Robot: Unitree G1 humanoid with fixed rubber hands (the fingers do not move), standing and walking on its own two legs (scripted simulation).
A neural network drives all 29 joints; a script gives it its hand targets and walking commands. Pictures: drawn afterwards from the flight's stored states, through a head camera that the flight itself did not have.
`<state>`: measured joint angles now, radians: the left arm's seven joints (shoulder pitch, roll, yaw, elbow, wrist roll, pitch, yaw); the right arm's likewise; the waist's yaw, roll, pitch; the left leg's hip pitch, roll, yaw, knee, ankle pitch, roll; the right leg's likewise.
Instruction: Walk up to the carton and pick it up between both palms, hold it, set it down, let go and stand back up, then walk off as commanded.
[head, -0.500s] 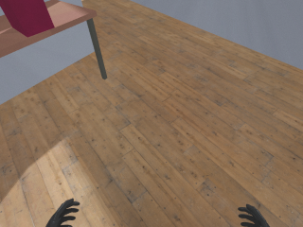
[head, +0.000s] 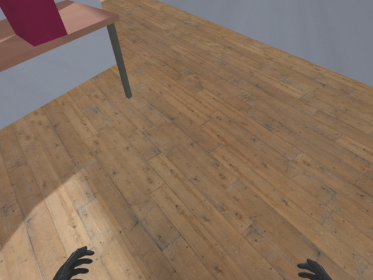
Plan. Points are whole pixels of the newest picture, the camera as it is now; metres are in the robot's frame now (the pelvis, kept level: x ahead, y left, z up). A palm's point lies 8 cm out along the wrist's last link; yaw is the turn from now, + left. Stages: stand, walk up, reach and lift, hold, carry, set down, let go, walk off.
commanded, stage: stand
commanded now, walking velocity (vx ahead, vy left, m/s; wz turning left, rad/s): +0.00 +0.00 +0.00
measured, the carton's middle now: (28, 7) +1.40 +0.92 +0.07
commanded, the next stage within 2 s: none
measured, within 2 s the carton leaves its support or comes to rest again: neither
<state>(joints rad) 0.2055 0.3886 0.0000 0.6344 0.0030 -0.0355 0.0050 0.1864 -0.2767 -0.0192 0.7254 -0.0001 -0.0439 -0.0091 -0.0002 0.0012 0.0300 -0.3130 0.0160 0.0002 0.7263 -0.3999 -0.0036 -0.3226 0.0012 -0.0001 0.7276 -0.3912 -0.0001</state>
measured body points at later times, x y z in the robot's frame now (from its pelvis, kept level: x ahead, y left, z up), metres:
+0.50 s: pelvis -0.01 +0.00 +0.00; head -0.01 +0.00 +0.45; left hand +0.13 +0.30 -0.08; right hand +0.13 -0.27 -0.10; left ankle -0.01 +0.13 -0.72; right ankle +0.00 -0.12 -0.72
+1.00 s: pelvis -0.02 +0.00 +0.00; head -0.02 +0.00 +0.45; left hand +0.11 +0.31 -0.09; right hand +0.11 -0.28 -0.11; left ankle -0.01 +0.13 -0.72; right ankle +0.00 -0.12 -0.72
